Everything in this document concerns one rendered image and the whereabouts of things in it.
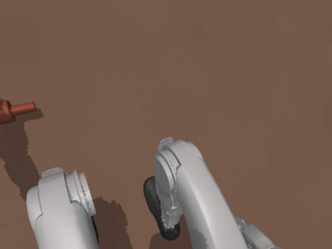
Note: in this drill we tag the left robot foot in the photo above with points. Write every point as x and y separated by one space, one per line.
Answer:
96 232

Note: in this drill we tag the right robot foot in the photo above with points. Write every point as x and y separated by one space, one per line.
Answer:
154 206

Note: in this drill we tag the right robot hand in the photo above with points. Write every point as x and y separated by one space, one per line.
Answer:
254 238

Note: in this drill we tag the bottle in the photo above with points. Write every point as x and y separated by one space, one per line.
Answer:
8 112

